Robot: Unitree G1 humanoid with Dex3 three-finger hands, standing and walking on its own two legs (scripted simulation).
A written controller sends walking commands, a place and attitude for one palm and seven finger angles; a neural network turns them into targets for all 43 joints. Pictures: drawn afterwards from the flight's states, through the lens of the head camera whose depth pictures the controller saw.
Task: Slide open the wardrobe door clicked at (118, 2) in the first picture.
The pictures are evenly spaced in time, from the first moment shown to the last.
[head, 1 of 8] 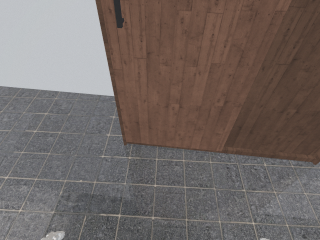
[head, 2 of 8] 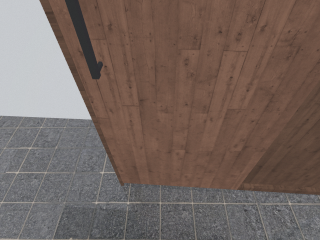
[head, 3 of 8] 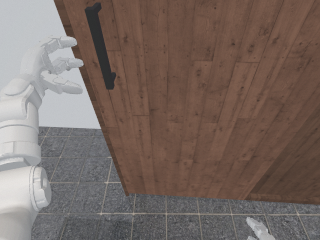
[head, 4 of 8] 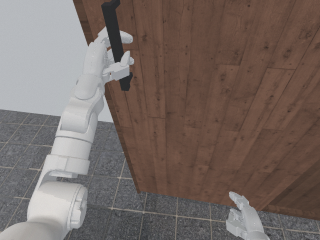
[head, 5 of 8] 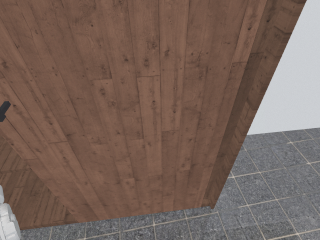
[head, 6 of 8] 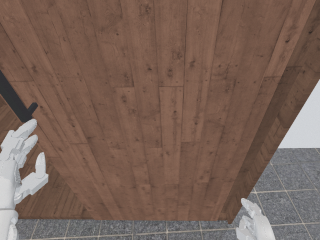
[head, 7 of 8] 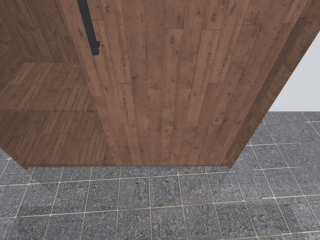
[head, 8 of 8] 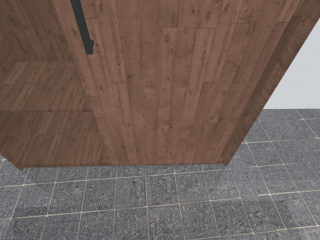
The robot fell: no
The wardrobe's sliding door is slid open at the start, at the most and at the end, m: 0.00 0.62 0.61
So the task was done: yes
